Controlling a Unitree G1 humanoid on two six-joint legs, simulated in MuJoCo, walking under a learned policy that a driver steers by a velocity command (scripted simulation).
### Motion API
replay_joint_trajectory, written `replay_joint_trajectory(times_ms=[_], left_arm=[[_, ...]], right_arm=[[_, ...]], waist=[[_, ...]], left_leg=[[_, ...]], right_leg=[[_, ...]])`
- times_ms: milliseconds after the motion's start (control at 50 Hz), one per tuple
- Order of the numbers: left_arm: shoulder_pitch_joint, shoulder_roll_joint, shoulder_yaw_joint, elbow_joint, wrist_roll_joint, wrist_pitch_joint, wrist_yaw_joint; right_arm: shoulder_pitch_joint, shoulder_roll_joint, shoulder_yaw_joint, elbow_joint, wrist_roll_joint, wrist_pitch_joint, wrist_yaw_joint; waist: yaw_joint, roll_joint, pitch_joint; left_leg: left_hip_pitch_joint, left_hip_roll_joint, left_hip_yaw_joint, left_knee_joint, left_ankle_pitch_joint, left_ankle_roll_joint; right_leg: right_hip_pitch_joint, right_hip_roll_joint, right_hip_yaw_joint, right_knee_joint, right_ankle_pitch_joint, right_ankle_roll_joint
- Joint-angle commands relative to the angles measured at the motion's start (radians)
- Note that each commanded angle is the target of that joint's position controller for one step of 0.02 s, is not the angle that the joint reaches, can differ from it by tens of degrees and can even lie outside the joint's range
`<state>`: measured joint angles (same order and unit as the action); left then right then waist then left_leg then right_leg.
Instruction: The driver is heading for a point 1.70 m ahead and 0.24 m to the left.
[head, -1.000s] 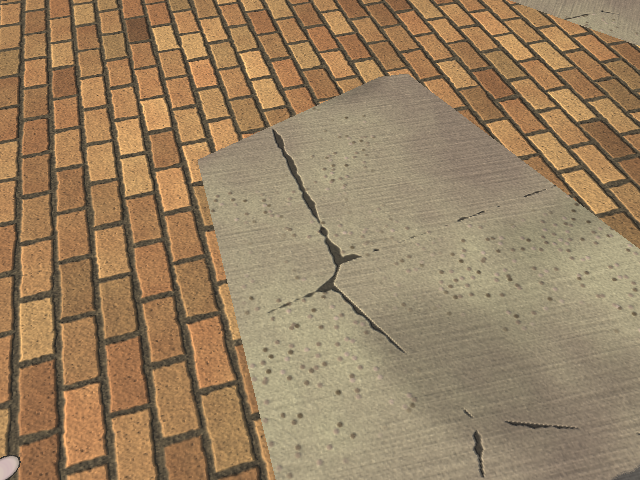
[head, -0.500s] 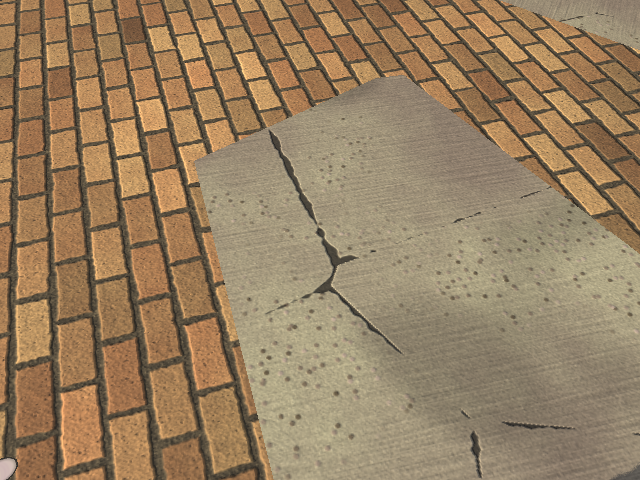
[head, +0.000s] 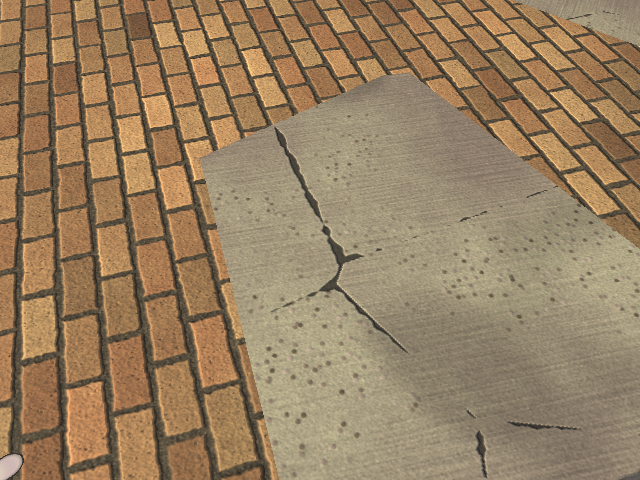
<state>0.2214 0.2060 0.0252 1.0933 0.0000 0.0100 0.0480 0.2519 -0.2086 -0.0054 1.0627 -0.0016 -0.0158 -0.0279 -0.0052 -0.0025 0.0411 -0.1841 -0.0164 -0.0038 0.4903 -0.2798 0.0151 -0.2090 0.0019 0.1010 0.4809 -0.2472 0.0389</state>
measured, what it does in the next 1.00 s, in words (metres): walks ahead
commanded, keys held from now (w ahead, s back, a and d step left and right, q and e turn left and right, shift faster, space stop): no key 0.28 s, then w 0.72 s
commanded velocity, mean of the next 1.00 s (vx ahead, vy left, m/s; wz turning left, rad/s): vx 0.25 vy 0.00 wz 0.00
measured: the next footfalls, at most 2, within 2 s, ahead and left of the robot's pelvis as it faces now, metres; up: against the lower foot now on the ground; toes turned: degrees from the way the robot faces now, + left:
left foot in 1.02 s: +0.46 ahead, +0.09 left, +0.00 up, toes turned +2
right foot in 1.56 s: +0.77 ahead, -0.14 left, +0.00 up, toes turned -3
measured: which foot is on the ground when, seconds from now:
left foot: down 0.00-0.54, up 0.56-1.00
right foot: down 0.00-1.00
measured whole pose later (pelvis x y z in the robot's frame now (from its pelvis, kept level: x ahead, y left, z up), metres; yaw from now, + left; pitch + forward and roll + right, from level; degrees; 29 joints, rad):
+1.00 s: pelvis +0.26 -0.02 -0.02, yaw +0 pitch +2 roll +0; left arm 0.53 0.21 0.03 1.09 -0.01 -0.07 0.02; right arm -0.07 -0.22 -0.02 0.82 0.03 -0.10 0.05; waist 0.08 0.01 0.04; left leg -0.56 0.01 0.06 0.53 -0.03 0.09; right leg 0.21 0.00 -0.02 0.20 -0.44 0.00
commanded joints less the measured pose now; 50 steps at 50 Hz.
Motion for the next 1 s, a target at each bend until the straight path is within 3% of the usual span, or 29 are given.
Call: replay_joint_trajectory(times_ms=[20,280,300,320,340,380,400,440,480,500,520,540,560,580,600,620,640,660,700,740,800,860,900,940,960,980,1000], left_arm=[[0.035,0.097,0.012,-0.012,0.0,-0.006,0.003],[0.061,0.085,0.003,0.016,-0.002,-0.006,0.005],[0.079,0.071,-0.001,0.026,-0.001,-0.005,0.006],[0.081,0.067,-0.001,0.028,-0.005,-0.004,0.007],[0.075,0.071,0.001,0.022,-0.009,-0.007,0.008],[0.027,0.06,-0.002,-0.014,-0.01,-0.031,0.0],[0.01,0.059,-0.003,-0.029,-0.013,-0.049,-0.008],[-0.002,0.059,0.001,-0.045,-0.024,-0.076,-0.024],[0.038,0.056,0.005,-0.041,-0.032,-0.096,-0.035],[0.104,0.05,0.01,-0.01,-0.03,-0.102,-0.038],[0.179,0.056,0.02,0.029,-0.023,-0.101,-0.039],[0.265,0.07,0.03,0.055,-0.019,-0.098,-0.04],[0.393,0.141,0.047,0.066,-0.019,-0.097,-0.033],[0.461,0.235,0.06,0.066,-0.011,-0.11,-0.049],[0.363,0.174,0.039,0.044,-0.004,-0.127,-0.053],[0.278,0.13,0.026,0.011,-0.008,-0.137,-0.056],[0.222,0.122,0.019,-0.012,-0.009,-0.139,-0.063],[0.2,0.11,0.013,-0.024,-0.01,-0.136,-0.067],[0.247,0.077,0.001,-0.017,0.0,-0.122,-0.061],[0.289,0.094,0.001,-0.012,0.004,-0.112,-0.048],[0.292,0.127,0.004,-0.031,0.006,-0.102,-0.031],[0.332,0.148,0.012,-0.027,-0.004,-0.102,-0.025],[0.339,0.15,0.017,-0.022,-0.014,-0.101,-0.023],[0.32,0.161,0.026,-0.026,-0.016,-0.094,-0.022],[0.303,0.175,0.032,-0.033,-0.012,-0.09,-0.021],[0.287,0.188,0.039,-0.039,-0.005,-0.081,-0.021],[0.268,0.182,0.037,-0.048,0.002,-0.071,-0.022]], right_arm=[[0.05,-0.1,-0.016,-0.02,0.0,-0.006,-0.003],[0.09,-0.083,-0.013,-0.009,0.002,-0.005,-0.004],[0.108,-0.075,-0.011,0.001,0.001,-0.004,-0.005],[0.114,-0.091,-0.017,0.003,0.006,0.0,-0.009],[0.117,-0.127,-0.029,-0.001,0.014,0.002,-0.013],[0.168,-0.187,-0.05,-0.004,0.024,-0.004,-0.015],[0.168,-0.208,-0.061,-0.01,0.025,-0.012,-0.016],[0.133,-0.191,-0.062,-0.031,0.018,-0.029,-0.011],[0.07,-0.182,-0.062,-0.061,0.036,-0.034,-0.004],[0.033,-0.184,-0.063,-0.074,0.048,-0.031,-0.001],[0.037,-0.18,-0.062,-0.079,0.048,-0.027,0.001],[0.024,-0.156,-0.054,-0.089,0.043,-0.031,0.003],[0.007,-0.08,-0.032,-0.108,0.023,-0.042,0.014],[0.01,-0.05,-0.03,-0.143,0.037,-0.061,0.012],[-0.008,-0.094,-0.038,-0.15,0.053,-0.076,0.014],[-0.014,-0.108,-0.04,-0.151,0.058,-0.089,0.023],[-0.007,-0.114,-0.045,-0.142,0.046,-0.095,0.026],[-0.025,-0.137,-0.055,-0.143,0.033,-0.1,0.028],[-0.044,-0.122,-0.059,-0.145,0.025,-0.095,0.04],[-0.101,-0.092,-0.053,-0.167,0.022,-0.085,0.046],[-0.257,-0.06,-0.034,-0.233,0.023,-0.083,0.049],[-0.351,-0.066,-0.026,-0.271,0.031,-0.084,0.06],[-0.387,-0.078,-0.026,-0.294,0.035,-0.087,0.069],[-0.378,-0.103,-0.034,-0.305,0.033,-0.094,0.078],[-0.335,-0.126,-0.045,-0.299,0.032,-0.096,0.08],[-0.249,-0.157,-0.061,-0.279,0.032,-0.096,0.076],[-0.078,-0.197,-0.086,-0.228,0.036,-0.092,0.069]], waist=[[0.0,0.006,0.007],[0.001,0.006,0.015],[0.001,0.014,-0.009],[-0.002,0.033,0.006],[-0.008,0.072,0.029],[-0.036,0.171,0.086],[-0.038,0.192,0.119],[-0.019,0.165,0.153],[0.027,0.135,0.131],[0.063,0.116,0.105],[0.081,0.089,0.077],[0.109,0.026,0.048],[0.147,-0.197,-0.015],[0.143,-0.339,-0.015],[0.092,-0.176,0.065],[0.061,-0.11,0.105],[0.038,-0.08,0.097],[0.031,-0.066,0.096],[0.038,-0.089,0.068],[0.048,-0.08,0.066],[0.075,-0.066,0.095],[0.091,-0.084,0.116],[0.079,-0.086,0.13],[0.044,-0.089,0.103],[0.011,-0.107,0.058],[-0.038,-0.132,-0.015],[-0.123,-0.133,-0.117]], left_leg=[[-0.04,0.037,-0.035,-0.11,0.095,0.013],[-0.037,0.035,-0.035,-0.112,0.106,0.016],[-0.028,0.029,-0.033,-0.127,-0.003,0.019],[-0.038,0.029,-0.046,-0.145,-0.171,0.033],[-0.057,0.055,-0.094,-0.173,-0.351,0.064],[-0.061,0.22,-0.325,-0.297,-0.599,0.161],[-0.091,0.309,-0.435,-0.35,-0.61,0.211],[-0.092,0.354,-0.473,-0.366,-0.507,0.232],[-0.113,0.294,-0.343,-0.323,-0.376,0.174],[-0.182,0.23,-0.245,-0.273,-0.317,0.145],[-0.232,0.173,-0.179,-0.196,-0.269,0.128],[-0.293,0.122,-0.116,-0.058,-0.194,0.104],[-0.403,0.03,0.016,0.3,-0.141,0.044],[-0.595,-0.046,-0.001,0.54,-0.277,0.041],[-0.673,0.031,-0.083,0.699,-0.234,0.062],[-0.714,0.073,-0.102,0.733,-0.114,0.083],[-0.699,0.103,-0.082,0.71,-0.025,0.086],[-0.684,0.124,-0.072,0.656,0.04,0.081],[-0.617,0.138,-0.031,0.586,0.111,0.058],[-0.628,0.132,0.003,0.514,0.156,0.027],[-0.57,0.104,0.04,0.285,0.253,0.002],[-0.49,0.072,0.066,0.143,0.316,0.007],[-0.482,0.069,0.049,0.085,0.319,0.03],[-0.436,0.054,0.047,0.044,0.284,0.061],[-0.362,0.03,0.058,0.045,0.257,0.077],[-0.242,-0.004,0.08,0.061,0.226,0.097],[-0.032,-0.034,0.098,0.055,0.225,0.124]], right_leg=[[0.004,-0.004,-0.014,-0.063,0.14,-0.027],[-0.004,-0.003,-0.02,-0.066,0.137,-0.024],[0.006,0.011,-0.037,-0.061,0.055,-0.025],[-0.019,0.038,-0.068,-0.027,-0.067,-0.029],[-0.069,0.067,-0.103,0.035,-0.202,-0.037],[-0.207,0.057,-0.135,0.206,-0.237,-0.053],[-0.24,0.012,-0.12,0.302,-0.197,-0.063],[-0.299,-0.045,-0.089,0.372,-0.246,-0.09],[-0.182,-0.053,-0.106,0.181,-0.223,-0.118],[-0.013,-0.014,-0.157,0.04,-0.104,-0.118],[0.122,0.034,-0.187,-0.013,-0.011,-0.098],[0.227,0.0,-0.116,-0.049,-0.018,-0.099],[0.34,-0.205,0.19,-0.191,-0.145,-0.157],[0.375,-0.384,0.593,-0.338,-0.334,-0.295],[0.303,-0.412,0.615,-0.346,-0.414,-0.312],[0.277,-0.368,0.497,-0.343,-0.373,-0.278],[0.261,-0.318,0.38,-0.348,-0.253,-0.243],[0.258,-0.283,0.285,-0.351,-0.107,-0.215],[0.244,-0.222,0.139,-0.351,0.122,-0.191],[0.246,-0.204,0.07,-0.352,0.272,-0.202],[0.173,-0.181,0.006,-0.382,0.311,-0.204],[0.162,-0.196,-0.019,-0.41,0.29,-0.211],[0.218,-0.226,-0.028,-0.397,0.33,-0.207],[0.292,-0.249,-0.046,-0.338,0.477,-0.189],[0.322,-0.255,-0.055,-0.274,0.653,-0.178],[0.339,-0.251,-0.068,-0.165,0.852,-0.166],[0.298,-0.214,-0.099,0.031,0.957,-0.142]])
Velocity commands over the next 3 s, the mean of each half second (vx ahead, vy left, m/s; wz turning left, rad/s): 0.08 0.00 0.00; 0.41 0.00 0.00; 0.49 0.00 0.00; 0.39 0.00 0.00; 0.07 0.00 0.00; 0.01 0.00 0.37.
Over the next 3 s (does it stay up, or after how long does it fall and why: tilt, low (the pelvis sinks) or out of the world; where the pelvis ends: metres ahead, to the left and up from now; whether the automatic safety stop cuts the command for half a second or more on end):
stays up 0.93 -0.02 0.00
